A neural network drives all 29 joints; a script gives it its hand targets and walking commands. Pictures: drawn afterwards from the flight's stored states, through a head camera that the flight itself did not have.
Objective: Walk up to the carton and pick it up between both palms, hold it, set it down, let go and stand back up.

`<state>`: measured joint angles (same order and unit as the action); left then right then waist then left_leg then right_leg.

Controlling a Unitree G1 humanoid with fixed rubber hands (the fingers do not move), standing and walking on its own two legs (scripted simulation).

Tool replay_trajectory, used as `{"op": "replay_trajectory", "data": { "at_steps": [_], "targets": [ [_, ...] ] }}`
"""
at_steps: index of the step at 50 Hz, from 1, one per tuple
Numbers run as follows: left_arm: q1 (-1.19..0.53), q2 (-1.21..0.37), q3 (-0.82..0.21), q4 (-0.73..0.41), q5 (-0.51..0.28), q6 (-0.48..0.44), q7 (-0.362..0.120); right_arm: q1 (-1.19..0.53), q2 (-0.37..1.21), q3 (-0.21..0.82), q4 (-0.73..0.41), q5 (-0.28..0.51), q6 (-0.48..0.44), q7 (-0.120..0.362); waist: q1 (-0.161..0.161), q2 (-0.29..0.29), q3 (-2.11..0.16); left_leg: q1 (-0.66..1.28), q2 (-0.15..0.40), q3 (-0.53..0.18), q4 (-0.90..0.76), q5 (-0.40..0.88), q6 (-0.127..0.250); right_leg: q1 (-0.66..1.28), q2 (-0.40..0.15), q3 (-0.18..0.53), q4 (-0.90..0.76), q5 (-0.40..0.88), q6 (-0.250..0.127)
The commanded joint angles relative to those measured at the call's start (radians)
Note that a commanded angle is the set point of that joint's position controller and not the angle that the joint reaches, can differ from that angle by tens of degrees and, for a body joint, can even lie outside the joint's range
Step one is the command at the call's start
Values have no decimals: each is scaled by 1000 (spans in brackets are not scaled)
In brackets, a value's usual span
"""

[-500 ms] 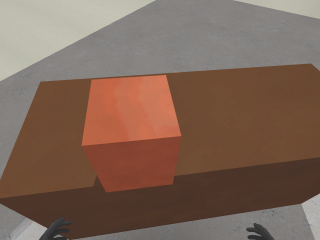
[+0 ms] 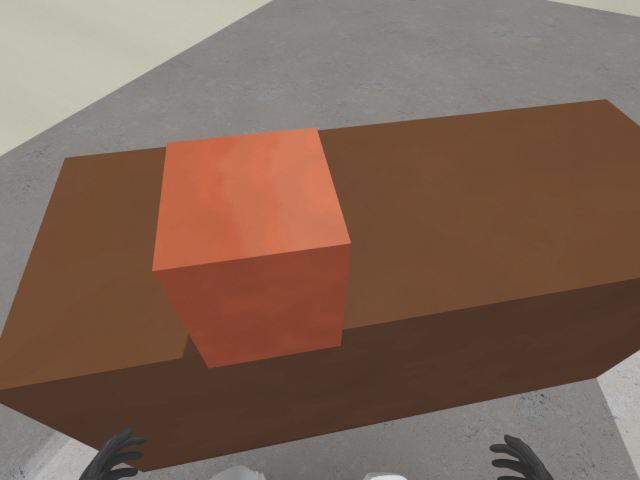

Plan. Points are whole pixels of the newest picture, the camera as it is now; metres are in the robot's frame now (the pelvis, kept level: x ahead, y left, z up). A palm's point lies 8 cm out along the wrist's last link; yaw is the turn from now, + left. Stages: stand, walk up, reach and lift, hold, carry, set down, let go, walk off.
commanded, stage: walk up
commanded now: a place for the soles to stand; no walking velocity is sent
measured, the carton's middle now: (260, 252) +0.41 +0.09 +0.04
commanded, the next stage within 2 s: reach and lift in 0.56 s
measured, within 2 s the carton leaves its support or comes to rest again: neither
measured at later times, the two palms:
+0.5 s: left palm out of the picture +0.13 +0.26 -0.07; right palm out of the picture +0.10 -0.26 -0.06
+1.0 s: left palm (124, 419) +0.20 +0.25 -0.03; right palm (521, 425) +0.19 -0.24 -0.03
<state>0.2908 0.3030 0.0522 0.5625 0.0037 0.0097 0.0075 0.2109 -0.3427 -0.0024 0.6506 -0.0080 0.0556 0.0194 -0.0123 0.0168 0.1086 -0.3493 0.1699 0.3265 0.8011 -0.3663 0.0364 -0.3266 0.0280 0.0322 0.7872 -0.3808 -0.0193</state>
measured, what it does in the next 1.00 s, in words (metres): stands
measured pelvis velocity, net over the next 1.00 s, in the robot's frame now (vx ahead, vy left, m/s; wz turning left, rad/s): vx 0.04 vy -0.01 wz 0.05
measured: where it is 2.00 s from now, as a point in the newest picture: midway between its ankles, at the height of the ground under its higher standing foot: outside the picture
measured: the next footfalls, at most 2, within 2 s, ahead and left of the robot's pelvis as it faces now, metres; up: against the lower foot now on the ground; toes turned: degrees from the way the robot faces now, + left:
none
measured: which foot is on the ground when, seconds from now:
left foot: down 0.00-1.00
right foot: down 0.00-1.00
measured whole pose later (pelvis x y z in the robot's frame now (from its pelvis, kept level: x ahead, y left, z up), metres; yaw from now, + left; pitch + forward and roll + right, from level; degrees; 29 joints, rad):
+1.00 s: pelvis +0.04 -0.01 +0.04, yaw +3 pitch -5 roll +1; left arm 0.15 0.24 0.06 0.53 0.04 0.12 0.04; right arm 0.20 -0.21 -0.01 0.75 0.00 -0.21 0.04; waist 0.00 -0.07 0.06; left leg -0.10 0.01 0.11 0.39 -0.20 0.01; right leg -0.05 0.01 -0.02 0.43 -0.28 -0.03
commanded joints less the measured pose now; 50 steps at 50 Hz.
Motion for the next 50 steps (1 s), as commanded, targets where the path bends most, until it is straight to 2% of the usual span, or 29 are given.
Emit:
{"op": "replay_trajectory", "data": {
  "at_steps": [1,3,4,5,6,7,8,9,10,13,15,20,28,29,30,31,32,33,34,35,36,37,38,39,40,42,45,50],
  "targets": [
    [-11,234,68,-68,7,-25,11,4,-126,-44,-80,6,-2,-2,21,-135,-15,24,-46,-271,3,-198,-46,-161,-253,571,-494,-212,-190],
    [-65,196,50,-62,18,-29,19,35,-106,-45,-68,5,-12,1,0,-173,1,-16,-72,-304,-23,-124,-39,-108,-232,464,-471,-93,-188],
    [-101,183,40,-69,19,-30,19,74,-104,-47,-57,0,-25,0,-19,-183,-28,26,-74,-317,-81,-53,-31,-94,-226,403,-442,-13,-173],
    [-138,166,28,-78,17,-30,14,118,-110,-52,-47,-3,-42,0,-45,-186,-68,112,-74,-323,-176,35,-22,-101,-204,323,-406,71,-143],
    [-146,142,19,-80,10,-28,5,125,-121,-57,-49,-5,-55,0,-48,-159,-97,178,-70,-344,-253,106,-12,-120,-177,258,-377,81,-105],
    [-117,121,16,-75,2,-24,-5,107,-139,-62,-55,-9,-64,-1,-29,-114,-114,198,-37,-383,-309,81,3,-128,-136,195,-348,1,-71],
    [-87,97,12,-72,-5,-19,-13,84,-152,-65,-60,-9,-69,-1,-8,-73,-100,156,12,-446,-367,-35,23,-120,-96,147,-321,-85,-45],
    [-67,81,8,-59,-3,-14,-15,77,-151,-64,-56,2,-71,-2,7,-40,-79,66,46,-495,-425,-134,43,-52,-63,107,-279,-68,-28],
    [-61,82,10,-48,2,-12,-16,77,-136,-59,-52,10,-72,-3,18,-32,-55,-7,53,-509,-463,-160,49,11,-55,90,-256,-19,-23],
    [-49,92,13,-29,10,-24,-16,90,-110,-50,-55,9,-74,-5,28,19,-61,-27,11,-452,-462,-79,24,64,-81,114,-290,40,-31],
    [-61,98,12,-22,10,-30,-14,111,-101,-50,-57,8,-73,-2,17,35,-74,12,-7,-433,-444,-34,19,47,-91,119,-307,40,-31],
    [-89,100,4,-8,10,-33,-9,141,-92,-52,-72,7,-75,1,0,21,-100,60,-20,-424,-406,54,26,32,-108,110,-329,68,-29],
    [-99,98,-3,10,7,-34,-11,141,-90,-56,-92,4,-75,-3,-7,-8,-110,84,-38,-432,-365,148,28,29,-123,85,-341,96,-26],
    [-419,115,7,-45,33,107,15,-259,-1,-140,57,-74,-216,18,3,22,-90,126,-83,-287,-292,-65,-37,-190,-54,-70,-254,-104,-70],
    [-341,83,-11,-63,46,171,32,-171,-35,-141,92,-61,-266,37,-4,-37,-45,229,-94,-319,-236,-102,-32,-280,-82,-76,-262,-162,-90],
    [-325,93,-1,-106,56,203,24,-129,-29,-122,89,-39,-287,34,-9,-144,-79,428,-125,-336,-129,-11,-31,-450,-143,-46,-316,-224,-119],
    [-304,92,-2,-158,59,232,13,-82,-18,-105,87,-23,-299,19,-21,-187,-109,631,-153,-356,-46,78,-37,-627,-187,-16,-386,-251,-140],
    [-287,76,-7,-220,60,252,7,-48,-18,-90,85,-6,-304,8,-27,-162,-138,746,-153,-374,-37,135,-42,-687,-190,-14,-425,-194,-140],
    [-254,50,-19,-271,59,263,11,-26,-38,-107,91,1,-307,7,-30,-74,-165,728,-126,-382,-111,143,-42,-590,-141,-51,-412,-71,-117],
    [-215,34,-21,-295,61,264,23,-33,-60,-127,94,2,-304,19,-21,26,-166,600,-93,-378,-227,114,-38,-380,-72,-94,-368,50,-82],
    [-179,22,-25,-275,67,258,35,-45,-89,-140,95,-3,-294,35,-23,90,-144,408,-58,-380,-356,36,-21,-116,-7,-125,-315,153,-46],
    [-154,24,-21,-243,74,246,42,-55,-115,-141,82,-11,-279,47,-20,107,-111,216,-36,-372,-459,-20,-6,123,32,-132,-269,222,-23],
    [-138,36,-9,-208,69,233,44,-60,-115,-139,69,-20,-265,53,-15,70,-92,124,-52,-331,-501,25,-10,243,35,-115,-275,240,-21],
    [-141,52,3,-197,54,221,47,-72,-92,-133,53,-24,-256,54,-8,16,-85,165,-98,-285,-487,149,-32,216,15,-91,-326,225,-30],
    [-170,63,11,-199,38,208,54,-89,-64,-121,38,-22,-254,53,-3,-12,-101,278,-136,-271,-449,247,-55,116,-5,-75,-380,222,-31],
    [-198,64,27,-180,31,177,62,-78,-19,-81,39,-6,-259,50,12,-17,-122,417,-168,-276,-392,354,-70,5,-23,-54,-432,282,-19],
    [-206,51,44,-142,44,123,48,-53,16,-41,40,6,-277,35,17,-18,-97,454,-177,-276,-409,373,-67,15,-36,-39,-474,335,-4],
    [-199,31,39,-139,22,53,26,-33,51,-23,-18,26,-305,8,17,-22,-80,501,-175,-269,-448,373,-62,5,-44,-27,-537,299,-2]
  ]
}}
